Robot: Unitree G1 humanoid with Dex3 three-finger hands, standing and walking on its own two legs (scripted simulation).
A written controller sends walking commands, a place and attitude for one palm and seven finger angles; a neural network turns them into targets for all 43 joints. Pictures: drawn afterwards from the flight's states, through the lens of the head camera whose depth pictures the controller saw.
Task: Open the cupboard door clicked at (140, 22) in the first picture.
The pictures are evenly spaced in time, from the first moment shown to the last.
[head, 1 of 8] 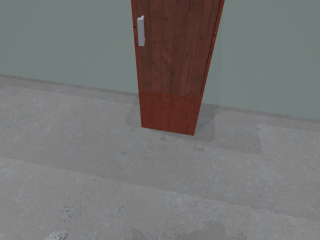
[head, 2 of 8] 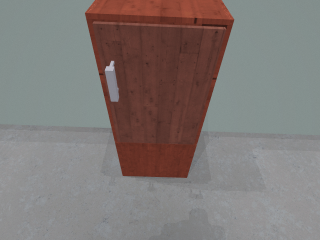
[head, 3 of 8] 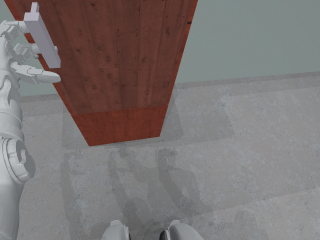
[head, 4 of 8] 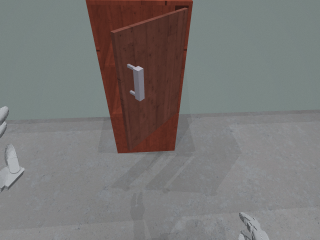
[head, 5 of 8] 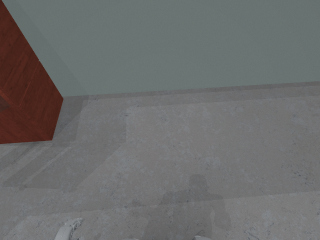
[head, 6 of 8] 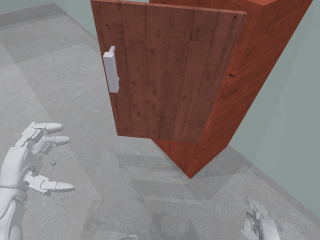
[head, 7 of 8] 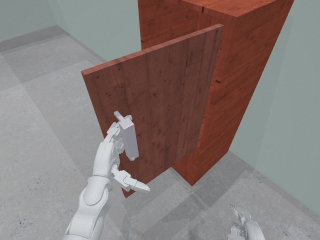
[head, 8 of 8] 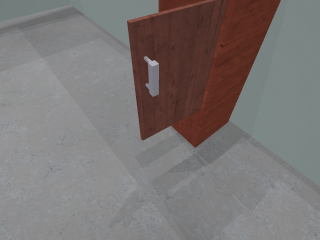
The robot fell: no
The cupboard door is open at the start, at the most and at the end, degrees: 0 85 84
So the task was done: yes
